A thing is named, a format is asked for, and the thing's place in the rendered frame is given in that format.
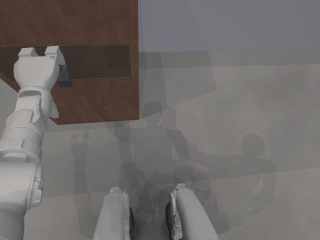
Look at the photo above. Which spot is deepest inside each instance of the left robot forearm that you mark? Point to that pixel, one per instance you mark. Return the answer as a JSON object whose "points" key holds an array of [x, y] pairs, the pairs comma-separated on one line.
{"points": [[25, 128]]}

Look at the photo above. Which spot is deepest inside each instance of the left robot upper arm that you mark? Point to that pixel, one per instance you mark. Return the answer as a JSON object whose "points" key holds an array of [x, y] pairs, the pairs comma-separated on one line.
{"points": [[21, 188]]}

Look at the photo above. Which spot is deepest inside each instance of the drawer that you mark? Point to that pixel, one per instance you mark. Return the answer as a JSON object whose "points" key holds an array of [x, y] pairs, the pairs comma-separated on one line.
{"points": [[85, 61]]}

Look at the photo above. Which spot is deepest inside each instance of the handle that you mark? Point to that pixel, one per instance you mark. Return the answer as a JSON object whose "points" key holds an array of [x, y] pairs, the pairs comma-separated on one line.
{"points": [[64, 77]]}

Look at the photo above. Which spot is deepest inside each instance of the cabinet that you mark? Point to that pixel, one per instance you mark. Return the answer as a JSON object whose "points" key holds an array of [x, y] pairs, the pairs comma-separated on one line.
{"points": [[49, 22]]}

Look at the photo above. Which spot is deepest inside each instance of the robot left hand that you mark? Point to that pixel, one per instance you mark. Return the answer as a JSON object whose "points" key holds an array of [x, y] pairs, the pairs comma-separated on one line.
{"points": [[32, 70]]}

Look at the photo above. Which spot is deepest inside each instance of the robot right foot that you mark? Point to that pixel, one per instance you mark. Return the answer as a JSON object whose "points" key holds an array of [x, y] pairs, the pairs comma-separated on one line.
{"points": [[169, 221]]}

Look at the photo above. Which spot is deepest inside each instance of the robot right shin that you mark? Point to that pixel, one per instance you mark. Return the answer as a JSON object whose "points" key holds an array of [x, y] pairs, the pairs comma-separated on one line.
{"points": [[176, 224]]}

